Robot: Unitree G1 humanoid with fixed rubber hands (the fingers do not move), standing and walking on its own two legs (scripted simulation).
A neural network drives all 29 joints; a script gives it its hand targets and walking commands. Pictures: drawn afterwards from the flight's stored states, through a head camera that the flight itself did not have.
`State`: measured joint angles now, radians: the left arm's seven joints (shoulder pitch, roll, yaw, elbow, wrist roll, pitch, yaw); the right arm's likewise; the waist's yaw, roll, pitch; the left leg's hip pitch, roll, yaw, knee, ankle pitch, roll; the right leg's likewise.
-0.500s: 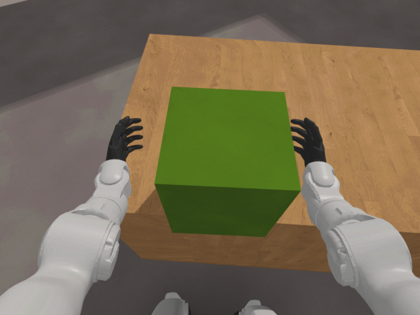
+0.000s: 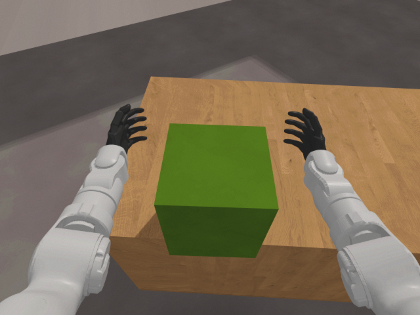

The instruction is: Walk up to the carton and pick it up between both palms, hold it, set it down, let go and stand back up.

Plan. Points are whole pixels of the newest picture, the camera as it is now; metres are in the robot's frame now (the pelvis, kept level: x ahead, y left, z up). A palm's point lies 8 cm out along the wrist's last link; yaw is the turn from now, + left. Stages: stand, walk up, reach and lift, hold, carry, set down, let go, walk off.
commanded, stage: set down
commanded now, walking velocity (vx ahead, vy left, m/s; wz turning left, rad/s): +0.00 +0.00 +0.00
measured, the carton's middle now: (214, 194) +0.39 +0.01 -0.03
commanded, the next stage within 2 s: none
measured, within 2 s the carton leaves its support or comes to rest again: neither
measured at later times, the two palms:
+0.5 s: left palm (104, 143) +0.40 +0.22 +0.12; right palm (313, 151) +0.40 -0.18 +0.11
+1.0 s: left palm (102, 204) +0.32 +0.23 +0.04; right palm (310, 204) +0.32 -0.18 +0.04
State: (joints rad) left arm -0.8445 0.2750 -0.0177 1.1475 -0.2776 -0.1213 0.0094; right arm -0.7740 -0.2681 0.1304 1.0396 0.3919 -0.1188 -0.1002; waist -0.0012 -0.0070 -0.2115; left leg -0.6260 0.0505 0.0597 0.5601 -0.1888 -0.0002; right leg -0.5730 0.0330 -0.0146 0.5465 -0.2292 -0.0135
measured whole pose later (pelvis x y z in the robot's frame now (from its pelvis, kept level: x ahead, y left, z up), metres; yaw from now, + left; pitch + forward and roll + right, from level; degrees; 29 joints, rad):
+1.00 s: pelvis +0.02 +0.00 +0.02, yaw +1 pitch +2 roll +0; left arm -0.25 0.24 0.02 0.63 -0.17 -0.10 -0.02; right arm -0.20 -0.15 0.04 0.61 0.24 -0.13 -0.11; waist 0.01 -0.03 -0.03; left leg -0.26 0.03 0.05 0.39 -0.16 0.00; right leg -0.20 0.02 -0.02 0.37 -0.21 -0.02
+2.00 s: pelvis +0.01 +0.00 +0.01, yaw +1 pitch -3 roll +0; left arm 0.14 0.25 -0.10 0.72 -0.21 -0.44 0.03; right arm 0.11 -0.09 0.03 0.84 0.15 -0.53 -0.01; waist 0.02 -0.05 0.02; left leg -0.24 0.01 0.06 0.54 -0.25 0.00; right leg -0.19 0.00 -0.01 0.56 -0.31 -0.01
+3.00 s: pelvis +0.04 -0.01 +0.02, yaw +1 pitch -4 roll +0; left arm 0.21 0.23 -0.02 0.53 -0.01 0.12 0.02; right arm 0.16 -0.16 -0.03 0.79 -0.02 -0.21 0.02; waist 0.01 -0.03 0.07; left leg -0.11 0.03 0.05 0.38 -0.21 -0.02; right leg -0.06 0.03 -0.02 0.38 -0.26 -0.03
